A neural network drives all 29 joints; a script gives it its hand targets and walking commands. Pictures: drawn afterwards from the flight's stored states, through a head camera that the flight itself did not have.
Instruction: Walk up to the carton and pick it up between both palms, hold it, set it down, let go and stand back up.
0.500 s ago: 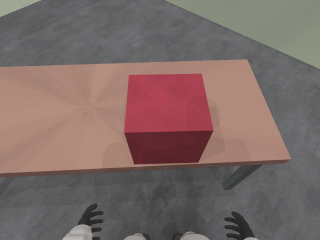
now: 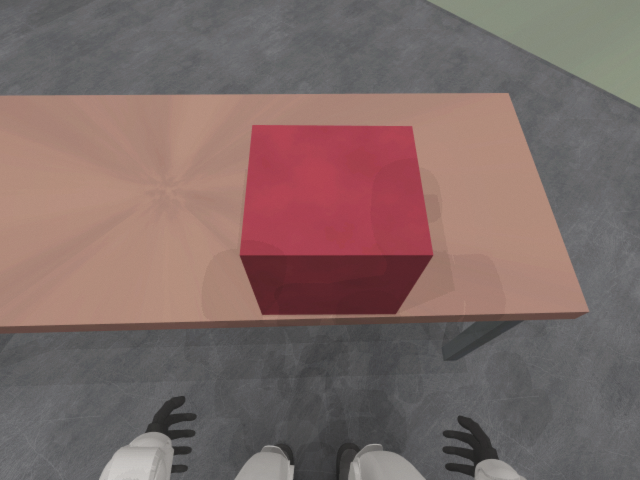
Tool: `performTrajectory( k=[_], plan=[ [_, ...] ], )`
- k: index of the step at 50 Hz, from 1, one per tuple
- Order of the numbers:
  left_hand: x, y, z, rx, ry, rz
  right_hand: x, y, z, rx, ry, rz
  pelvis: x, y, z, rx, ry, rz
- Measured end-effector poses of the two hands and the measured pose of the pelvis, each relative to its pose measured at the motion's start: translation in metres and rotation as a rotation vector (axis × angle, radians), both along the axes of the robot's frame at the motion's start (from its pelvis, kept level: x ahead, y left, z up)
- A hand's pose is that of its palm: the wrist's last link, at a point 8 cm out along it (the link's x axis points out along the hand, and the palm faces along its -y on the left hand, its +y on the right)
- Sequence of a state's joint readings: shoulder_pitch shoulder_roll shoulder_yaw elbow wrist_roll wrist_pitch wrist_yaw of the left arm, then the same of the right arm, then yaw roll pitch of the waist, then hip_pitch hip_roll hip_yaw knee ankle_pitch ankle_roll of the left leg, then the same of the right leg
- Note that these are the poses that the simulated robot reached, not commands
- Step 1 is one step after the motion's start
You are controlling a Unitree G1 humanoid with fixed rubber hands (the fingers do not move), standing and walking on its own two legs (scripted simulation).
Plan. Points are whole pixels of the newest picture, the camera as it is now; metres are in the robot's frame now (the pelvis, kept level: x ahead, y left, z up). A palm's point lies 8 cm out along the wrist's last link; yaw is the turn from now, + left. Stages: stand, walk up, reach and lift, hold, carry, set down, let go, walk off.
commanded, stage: let go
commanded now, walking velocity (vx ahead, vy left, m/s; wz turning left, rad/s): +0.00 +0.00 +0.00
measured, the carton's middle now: (330, 228) +0.47 +0.01 -0.07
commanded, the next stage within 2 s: stand in 0.86 s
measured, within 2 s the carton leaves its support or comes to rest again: neither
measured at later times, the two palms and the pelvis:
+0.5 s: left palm (159, 428) +0.19 +0.22 -0.06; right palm (532, 445) +0.17 -0.23 -0.06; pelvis +0.02 -0.01 +0.02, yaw +1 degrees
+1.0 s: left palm (138, 438) +0.18 +0.24 -0.08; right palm (508, 461) +0.16 -0.21 -0.09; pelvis +0.04 +0.02 +0.01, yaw +1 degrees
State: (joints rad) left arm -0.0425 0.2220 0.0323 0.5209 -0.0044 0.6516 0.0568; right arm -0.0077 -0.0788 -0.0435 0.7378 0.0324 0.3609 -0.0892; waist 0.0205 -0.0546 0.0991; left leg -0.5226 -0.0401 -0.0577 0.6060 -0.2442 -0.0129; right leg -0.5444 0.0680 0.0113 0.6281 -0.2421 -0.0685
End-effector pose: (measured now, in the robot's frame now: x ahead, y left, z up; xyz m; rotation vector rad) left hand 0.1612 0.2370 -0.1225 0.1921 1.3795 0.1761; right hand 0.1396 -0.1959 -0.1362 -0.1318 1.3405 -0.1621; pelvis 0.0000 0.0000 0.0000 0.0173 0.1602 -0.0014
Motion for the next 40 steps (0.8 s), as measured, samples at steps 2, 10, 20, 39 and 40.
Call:
performTrajectory(
  k=[2, 10, 20, 39, 40],
  plan=[
    [0.005, -0.004, 0.011, -0.004, -0.045, -0.014, 0.006, -0.005, 0.009, 0.001, -0.039, -0.007, 0.003, -0.001, 0.003, 0.001, -0.008, -0.003],
    [0.019, -0.018, 0.063, -0.021, -0.246, -0.074, 0.030, -0.043, 0.059, -0.034, -0.236, 0.050, 0.023, -0.006, 0.019, 0.002, -0.086, -0.004],
    [0.029, -0.017, 0.062, 0.008, -0.443, -0.086, 0.043, -0.049, 0.078, -0.032, -0.481, 0.141, 0.024, -0.011, 0.020, 0.009, -0.169, 0.012],
    [0.013, -0.005, 0.052, 0.010, -0.510, -0.111, 0.022, -0.024, 0.064, -0.040, -0.556, 0.149, 0.020, 0.004, 0.011, 0.010, -0.188, -0.008],
    [0.015, -0.004, 0.052, 0.010, -0.513, -0.113, 0.023, -0.024, 0.064, -0.043, -0.558, 0.150, 0.021, 0.006, 0.011, 0.009, -0.186, -0.009]
  ],
)
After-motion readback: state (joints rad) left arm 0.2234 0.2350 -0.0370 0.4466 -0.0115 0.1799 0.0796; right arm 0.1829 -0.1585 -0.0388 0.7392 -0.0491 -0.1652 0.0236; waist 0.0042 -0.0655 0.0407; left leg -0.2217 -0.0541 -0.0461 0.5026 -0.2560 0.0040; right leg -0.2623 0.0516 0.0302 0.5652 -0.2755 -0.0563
